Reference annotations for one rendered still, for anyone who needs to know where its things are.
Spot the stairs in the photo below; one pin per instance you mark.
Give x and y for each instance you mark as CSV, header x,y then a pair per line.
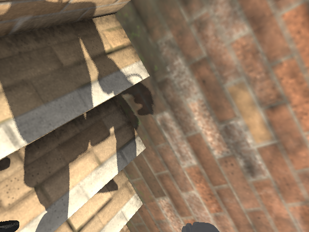
x,y
64,137

